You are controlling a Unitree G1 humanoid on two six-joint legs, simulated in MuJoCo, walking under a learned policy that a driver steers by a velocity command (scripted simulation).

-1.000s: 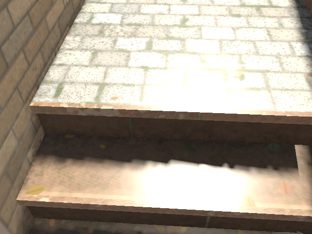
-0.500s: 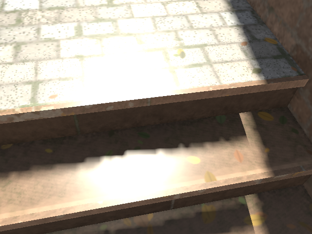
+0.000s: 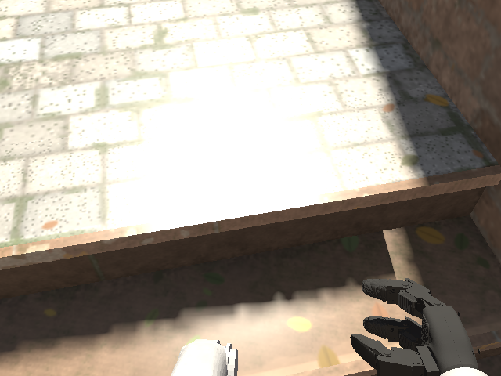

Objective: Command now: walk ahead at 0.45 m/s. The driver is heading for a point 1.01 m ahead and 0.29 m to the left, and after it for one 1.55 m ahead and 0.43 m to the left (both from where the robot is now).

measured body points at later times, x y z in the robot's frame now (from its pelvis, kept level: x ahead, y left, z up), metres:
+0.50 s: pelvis +0.26 +0.01 +0.17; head +0.27 +0.02 +0.62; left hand +0.50 +0.15 +0.10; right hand +0.14 -0.18 +0.03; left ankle +0.16 +0.08 -0.57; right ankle +0.39 -0.13 -0.26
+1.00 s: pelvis +0.56 -0.03 +0.35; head +0.56 -0.01 +0.80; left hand +0.44 +0.12 +0.18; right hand +0.79 -0.17 +0.25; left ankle +0.66 +0.11 -0.10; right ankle +0.49 -0.12 -0.40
